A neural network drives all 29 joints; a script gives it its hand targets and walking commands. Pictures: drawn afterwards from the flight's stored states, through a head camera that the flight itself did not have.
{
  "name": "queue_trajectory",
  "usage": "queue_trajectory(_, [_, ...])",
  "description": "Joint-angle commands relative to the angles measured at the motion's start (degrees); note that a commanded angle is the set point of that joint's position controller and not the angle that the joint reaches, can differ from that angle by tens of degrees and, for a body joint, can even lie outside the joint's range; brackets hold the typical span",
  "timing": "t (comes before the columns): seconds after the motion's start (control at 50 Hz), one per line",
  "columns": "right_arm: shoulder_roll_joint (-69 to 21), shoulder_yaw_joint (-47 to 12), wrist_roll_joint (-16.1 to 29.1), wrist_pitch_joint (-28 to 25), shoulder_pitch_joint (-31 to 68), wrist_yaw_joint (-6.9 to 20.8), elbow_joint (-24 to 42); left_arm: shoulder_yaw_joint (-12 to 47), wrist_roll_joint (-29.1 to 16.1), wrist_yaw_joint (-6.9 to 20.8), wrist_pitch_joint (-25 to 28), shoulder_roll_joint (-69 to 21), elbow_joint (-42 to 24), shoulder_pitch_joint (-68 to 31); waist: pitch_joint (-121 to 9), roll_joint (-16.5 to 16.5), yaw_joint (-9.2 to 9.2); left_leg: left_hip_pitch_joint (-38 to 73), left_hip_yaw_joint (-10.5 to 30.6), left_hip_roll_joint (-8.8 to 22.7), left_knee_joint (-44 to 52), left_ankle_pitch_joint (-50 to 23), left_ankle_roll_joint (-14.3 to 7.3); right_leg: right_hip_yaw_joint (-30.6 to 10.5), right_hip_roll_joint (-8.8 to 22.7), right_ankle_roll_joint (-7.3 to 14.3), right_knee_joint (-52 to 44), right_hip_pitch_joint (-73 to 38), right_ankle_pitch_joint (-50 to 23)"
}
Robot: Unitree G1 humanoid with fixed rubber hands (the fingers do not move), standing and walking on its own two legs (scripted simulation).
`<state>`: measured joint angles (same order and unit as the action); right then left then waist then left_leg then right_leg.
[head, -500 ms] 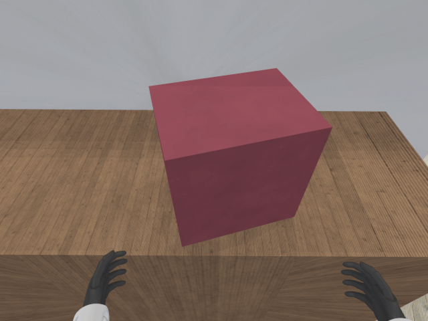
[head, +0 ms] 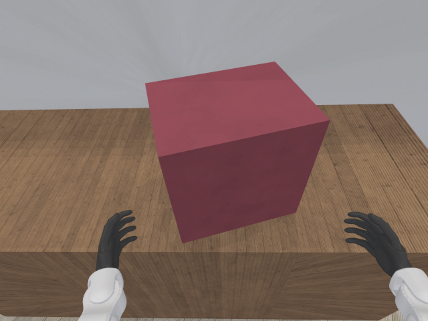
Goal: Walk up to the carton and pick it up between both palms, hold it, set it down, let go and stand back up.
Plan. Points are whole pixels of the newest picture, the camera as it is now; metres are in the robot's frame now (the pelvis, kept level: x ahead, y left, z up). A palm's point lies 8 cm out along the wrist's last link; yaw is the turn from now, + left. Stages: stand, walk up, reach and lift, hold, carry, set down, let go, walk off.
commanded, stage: reach and lift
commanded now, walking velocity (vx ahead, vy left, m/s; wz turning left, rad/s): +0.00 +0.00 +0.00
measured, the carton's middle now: (227, 154) +0.48 +0.02 +0.04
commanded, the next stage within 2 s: none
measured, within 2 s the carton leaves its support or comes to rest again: neither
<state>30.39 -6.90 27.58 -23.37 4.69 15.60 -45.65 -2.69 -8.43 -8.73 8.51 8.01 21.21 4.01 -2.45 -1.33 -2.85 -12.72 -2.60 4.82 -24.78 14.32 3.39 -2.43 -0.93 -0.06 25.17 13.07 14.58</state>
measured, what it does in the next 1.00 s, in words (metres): stands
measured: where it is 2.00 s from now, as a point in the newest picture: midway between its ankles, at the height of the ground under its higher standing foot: outside the picture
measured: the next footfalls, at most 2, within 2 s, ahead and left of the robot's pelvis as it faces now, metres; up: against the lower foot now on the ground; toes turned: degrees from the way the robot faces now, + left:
none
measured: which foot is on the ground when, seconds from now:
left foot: down 0.00-1.00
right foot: down 0.00-1.00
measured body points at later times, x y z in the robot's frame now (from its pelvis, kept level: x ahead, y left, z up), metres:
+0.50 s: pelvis -0.02 +0.00 +0.00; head +0.01 -0.01 +0.45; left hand +0.30 +0.25 +0.07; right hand +0.34 -0.27 +0.07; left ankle -0.02 +0.15 -0.74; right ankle -0.02 -0.12 -0.74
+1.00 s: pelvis -0.01 +0.00 +0.01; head +0.03 -0.01 +0.45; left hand +0.34 +0.26 +0.12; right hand +0.41 -0.26 +0.13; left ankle -0.02 +0.15 -0.74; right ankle -0.02 -0.12 -0.74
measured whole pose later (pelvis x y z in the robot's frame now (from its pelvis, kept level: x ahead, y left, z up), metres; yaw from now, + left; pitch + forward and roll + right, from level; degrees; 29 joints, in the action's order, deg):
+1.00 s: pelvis -0.01 +0.00 +0.01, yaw +0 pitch +7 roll +0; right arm 38.5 -4.4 31.2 8.0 33.0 12.2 -38.3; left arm -11.3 -10.2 -6.9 -29.4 15.2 7.3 -22.9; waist -2.7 -0.7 -4.8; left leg -16.1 -1.7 4.9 -19.1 9.7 3.6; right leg -2.5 -1.6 0.2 18.6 16.1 9.3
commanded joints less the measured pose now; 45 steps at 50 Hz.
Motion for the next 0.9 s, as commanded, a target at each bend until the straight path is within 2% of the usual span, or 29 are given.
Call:
queue_trajectory(0.0, [14.95,0.55,3.48,-0.19,14.06,0.18,3.60,-3.77,0.46,0.06,0.12,4.86,-6.02,-10.38,-11.01,5.78,-0.76,8.54,-1.69,-5.22,0.32,-16.20,-1.55,1.35,-2.90,1.33,-3.64,1.99,-18.68])
queue_trajectory(0.1, [15.90,0.39,4.15,3.31,18.67,-1.06,8.43,-6.07,-0.20,0.90,-3.63,7.50,-9.54,-16.10,-14.15,7.42,-0.85,4.46,-2.73,-6.35,2.31,-14.90,-2.45,-0.98,-2.14,-0.48,-2.58,-3.97,-25.90])
queue_trajectory(0.18, [16.69,1.30,4.56,5.18,21.72,-1.81,10.95,-6.28,-0.87,1.21,-5.35,8.76,-12.09,-19.19,-17.43,5.61,-0.70,4.48,-2.74,-6.50,2.68,-17.40,-2.03,-1.02,-2.10,-0.50,-2.35,-6.19,-29.43])
queue_trajectory(0.24, [17.59,2.31,4.35,7.79,23.66,-2.02,10.89,-6.24,-1.01,1.87,-8.06,9.53,-11.98,-21.23,-17.82,4.40,-0.58,6.11,-2.60,-6.33,3.24,-16.93,-1.81,-0.46,-2.23,0.06,-3.73,-4.86,-27.01])
queue_trajectory(0.32, [18.88,4.34,3.59,12.03,27.03,-2.02,12.55,-6.33,-1.69,2.36,-12.66,10.49,-12.47,-24.48,-17.41,4.79,-0.91,7.88,-2.49,-6.17,4.12,-14.79,-1.98,0.78,-2.87,0.49,-5.90,-1.52,-20.52])
queue_trajectory(0.42, [19.21,6.50,2.26,17.19,30.91,-1.67,14.48,-6.61,-2.12,2.03,-18.30,11.13,-14.17,-28.39,-16.87,5.40,-1.60,8.75,-2.08,-6.04,4.89,-12.58,-2.18,2.05,-3.55,0.85,-7.82,1.79,-13.73])
queue_trajectory(0.5, [19.51,7.63,1.80,20.53,33.68,-1.27,14.76,-7.13,-1.89,1.52,-22.19,11.52,-15.82,-31.57,-17.25,4.97,-2.02,8.67,-1.87,-6.01,5.09,-12.27,-1.94,2.47,-3.84,1.11,-8.38,2.55,-11.90])
queue_trajectory(0.7, [22.30,8.88,2.80,24.69,40.55,-1.85,15.44,-8.93,-1.17,1.25,-29.48,12.96,-21.74,-37.48,-23.55,3.77,-1.70,9.52,-1.82,-6.31,3.27,-20.78,-0.57,2.80,-4.60,0.86,-6.93,-2.17,-21.45])
queue_trajectory(0.88, [22.84,7.69,3.82,29.14,47.13,-3.33,14.94,-10.65,-1.45,1.77,-35.58,14.88,-22.76,-42.55,-24.97,4.50,-1.56,8.02,-1.82,-6.30,3.57,-23.87,-0.43,2.32,-4.20,-0.01,-6.19,-6.46,-27.31])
